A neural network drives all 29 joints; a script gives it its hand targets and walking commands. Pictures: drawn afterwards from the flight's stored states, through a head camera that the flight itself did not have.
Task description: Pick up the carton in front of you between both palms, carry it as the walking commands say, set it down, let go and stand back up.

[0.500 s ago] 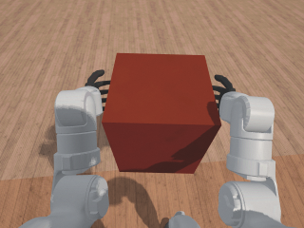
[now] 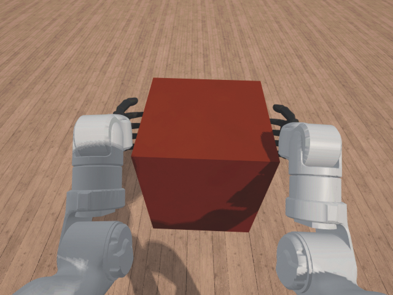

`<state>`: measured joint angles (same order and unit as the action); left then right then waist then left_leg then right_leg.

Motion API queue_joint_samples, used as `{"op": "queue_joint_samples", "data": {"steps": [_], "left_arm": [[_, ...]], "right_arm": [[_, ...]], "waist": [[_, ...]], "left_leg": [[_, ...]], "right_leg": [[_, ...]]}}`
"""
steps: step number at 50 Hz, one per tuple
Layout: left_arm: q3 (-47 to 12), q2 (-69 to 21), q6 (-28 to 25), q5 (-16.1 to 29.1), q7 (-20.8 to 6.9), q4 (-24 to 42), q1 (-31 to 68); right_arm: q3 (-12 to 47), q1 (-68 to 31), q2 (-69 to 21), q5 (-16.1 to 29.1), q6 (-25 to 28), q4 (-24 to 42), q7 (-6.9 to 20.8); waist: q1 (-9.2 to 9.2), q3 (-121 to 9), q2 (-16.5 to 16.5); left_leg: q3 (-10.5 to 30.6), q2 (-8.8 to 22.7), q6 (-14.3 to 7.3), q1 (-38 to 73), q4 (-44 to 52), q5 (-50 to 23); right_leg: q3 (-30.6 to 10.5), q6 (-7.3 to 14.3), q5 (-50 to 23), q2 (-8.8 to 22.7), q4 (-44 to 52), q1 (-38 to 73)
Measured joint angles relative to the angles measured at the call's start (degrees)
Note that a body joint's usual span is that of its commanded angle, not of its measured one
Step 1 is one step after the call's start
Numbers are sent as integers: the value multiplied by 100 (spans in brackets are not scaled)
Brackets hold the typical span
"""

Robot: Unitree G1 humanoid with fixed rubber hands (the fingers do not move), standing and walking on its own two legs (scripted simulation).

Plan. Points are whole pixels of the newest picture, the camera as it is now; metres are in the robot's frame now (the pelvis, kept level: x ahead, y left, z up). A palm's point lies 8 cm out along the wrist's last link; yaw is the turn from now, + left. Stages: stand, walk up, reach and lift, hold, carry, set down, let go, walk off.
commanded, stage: carry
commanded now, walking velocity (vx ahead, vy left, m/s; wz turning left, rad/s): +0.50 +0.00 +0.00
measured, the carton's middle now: (203, 159) +0.38 +0.00 +0.10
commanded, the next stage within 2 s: none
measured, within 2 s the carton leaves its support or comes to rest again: neither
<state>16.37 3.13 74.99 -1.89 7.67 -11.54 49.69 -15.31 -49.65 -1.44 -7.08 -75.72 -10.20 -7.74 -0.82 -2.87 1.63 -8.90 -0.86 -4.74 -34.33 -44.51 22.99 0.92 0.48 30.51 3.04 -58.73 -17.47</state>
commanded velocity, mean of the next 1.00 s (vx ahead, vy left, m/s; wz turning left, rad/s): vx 0.50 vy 0.00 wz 0.00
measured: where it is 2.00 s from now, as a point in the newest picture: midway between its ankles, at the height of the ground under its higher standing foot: (199, 133)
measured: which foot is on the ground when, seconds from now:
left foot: down 0.00-0.34, up 0.36-0.74, down 0.76-1.00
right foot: up 0.00-0.30, down 0.32-0.78, up 0.80-1.00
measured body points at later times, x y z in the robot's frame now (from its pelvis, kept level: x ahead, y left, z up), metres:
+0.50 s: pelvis +0.32 -0.04 +0.06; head +0.34 -0.04 +0.51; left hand +0.69 +0.15 +0.20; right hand +0.72 -0.16 +0.20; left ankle +0.27 +0.09 -0.58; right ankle +0.35 -0.11 -0.67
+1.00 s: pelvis +0.64 +0.02 +0.08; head +0.68 +0.04 +0.53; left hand +1.01 +0.15 +0.17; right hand +0.98 -0.15 +0.17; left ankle +0.64 +0.08 -0.67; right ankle +0.67 -0.13 -0.60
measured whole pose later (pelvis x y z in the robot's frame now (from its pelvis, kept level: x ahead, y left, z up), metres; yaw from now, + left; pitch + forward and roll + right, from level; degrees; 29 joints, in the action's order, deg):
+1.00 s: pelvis +0.64 +0.02 +0.08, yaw -2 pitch +5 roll -3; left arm 15.1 -3.5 73.9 -6.4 7.3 -5.1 38.6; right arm -16.1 -34.9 -4.3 -4.9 -73.6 -2.3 -7.1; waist -2.2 -1.1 -0.2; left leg -8.0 0.6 -5.1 -15.6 -20.5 10.7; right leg 3.1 -1.3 17.9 2.7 -54.3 -35.1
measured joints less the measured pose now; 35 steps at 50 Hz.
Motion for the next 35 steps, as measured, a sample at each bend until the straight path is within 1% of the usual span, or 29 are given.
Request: {"op": "queue_joint_samples", "data": {"steps": [1, 2, 3, 4, 6, 8, 11, 14, 15, 16, 17, 18, 19, 20, 21, 22, 23, 24, 26, 29, 32, 35], "left_arm": [[15, -21, 20, -46, -15, -49, -17], [19, -57, 62, -102, -19, -60, -27], [22, -104, 108, -163, -19, -37, -36], [29, -152, 153, -220, -20, 22, -47], [51, -224, 229, -295, -21, 227, -69], [84, -269, 271, -333, -22, 486, -77], [139, -312, 288, -364, -23, 807, -65], [169, -315, 279, -383, -30, 847, -41], [163, -313, 261, -391, -36, 764, -10], [139, -315, 222, -401, -39, 629, 37], [88, -327, 153, -413, -42, 465, 69], [24, -342, 95, -433, -42, 308, 76], [-19, -358, 46, -437, -49, 183, 36], [-69, -364, 26, -428, -50, 105, -35], [-118, -354, 27, -396, -51, 71, -128], [-168, -330, 44, -342, -51, 79, -228], [-212, -296, 69, -275, -48, 120, -314], [-242, -264, 93, -203, -36, 183, -375], [-264, -222, 118, -74, 4, 343, -425], [-229, -216, 99, 34, 73, 590, -361], [-154, -237, 48, 48, 86, 706, -205], [-114, -261, 15, 12, 86, 624, -75]], "right_arm": [[66, 97, 16, 40, -7, -9, -1], [125, 203, 49, 116, -27, 23, -6], [173, 302, 90, 212, -51, 84, -20], [207, 374, 131, 312, -76, 156, -43], [225, 418, 183, 470, -107, 303, -98], [208, 374, 207, 572, -104, 446, -146], [165, 223, 222, 625, -72, 565, -174], [105, 63, 225, 610, -51, 461, -175], [87, 22, 247, 597, -57, 390, -167], [72, -12, 291, 585, -62, 308, -149], [52, -14, 346, 577, -54, 225, -123], [28, 18, 384, 561, -41, 144, -85], [-8, 51, 398, 587, -37, 59, 19], [-21, 87, 393, 548, -43, -19, 44], [-30, 119, 369, 500, -67, -72, 56], [-34, 149, 329, 446, -103, -88, 59], [-34, 174, 284, 392, -145, -64, 60], [-32, 195, 243, 344, -185, -5, 61], [-43, 222, 180, 279, -243, 195, 62], [-99, 206, 108, 213, -274, 568, 53], [-155, 149, 85, 178, -274, 837, 54], [-189, 118, 116, 192, -261, 857, 56]], "waist": [[-134, 29, -57], [-251, 67, -97], [-346, 113, -123], [-418, 169, -142], [-525, 274, -175], [-588, 333, -182], [-592, 305, -191], [-467, 129, -263], [-392, 65, -308], [-288, 28, -364], [-171, 14, -419], [-48, -16, -374], [73, -38, -330], [186, -45, -285], [285, -37, -256], [369, -17, -235], [440, 15, -212], [501, 55, -190], [596, 137, -160], [653, 207, -171], [625, 200, -207], [531, 89, -229]], "left_leg": [[34, -8, 7, 176, 121, 106], [70, -7, 44, 358, 293, 130], [100, -2, 71, 546, 481, 127], [118, 8, 73, 740, 669, 135], [140, 44, 74, 1102, 990, 183], [152, 69, 91, 1424, 1244, 267], [169, 102, 170, 1889, 1573, 440], [193, 199, 326, 2339, 1728, 749], [216, 268, 384, 2468, 1654, 919], [246, 367, 419, 2538, 1395, 1111], [295, 484, 428, 2470, 861, 1227], [421, 479, 419, 2257, 94, 1043], [630, 386, 388, 1941, -787, 850], [786, 274, 340, 1589, -1617, 713], [861, 199, 299, 1244, -2254, 561], [878, 160, 275, 924, -2640, 396], [863, 150, 266, 632, -2793, 241], [840, 159, 267, 371, -2773, 121], [798, 202, 287, -72, -2422, -23], [732, 303, 331, -516, -1470, -326], [642, 365, 331, -601, -304, -1010], [463, 303, 261, -296, 843, -1698]], "right_leg": [[-123, 38, -77, -128, -866, -410], [-163, 80, -149, -221, -1485, -800], [-162, 117, -233, -272, -1822, -1152], [-143, 151, -310, -292, -1916, -1458], [-73, 192, -379, -280, -1718, -1973], [12, 189, -415, -219, -1248, -2368], [159, 173, -705, -119, 63, -2564], [454, 200, -1147, -162, 1480, -2253], [621, 224, -1338, -228, 1901, -2016], [754, 312, -1723, -307, 2186, -1765], [852, 403, -2132, -351, 2200, -1602], [893, 469, -2323, -328, 2094, -1502], [895, 499, -2163, -321, 1982, -1408], [875, 505, -1929, -322, 1984, -1270], [855, 502, -1765, -327, 2062, -1114], [835, 490, -1679, -328, 2191, -946], [815, 436, -1662, -317, 2351, -775], [799, 414, -1648, -306, 2505, -611], [773, 417, -1587, -285, 2778, -307], [754, 378, -1454, -270, 3116, 108], [732, 269, -1229, -272, 3326, 519], [702, 115, -861, -251, 3374, 955]]}}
